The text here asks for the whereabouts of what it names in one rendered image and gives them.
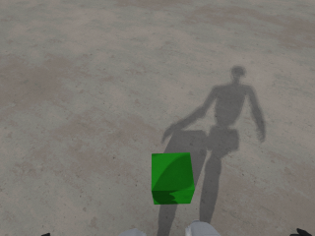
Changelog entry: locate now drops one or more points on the robot right thigh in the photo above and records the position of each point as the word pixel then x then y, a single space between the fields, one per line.
pixel 201 228

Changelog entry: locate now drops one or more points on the carton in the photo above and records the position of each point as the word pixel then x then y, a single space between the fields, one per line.
pixel 172 178

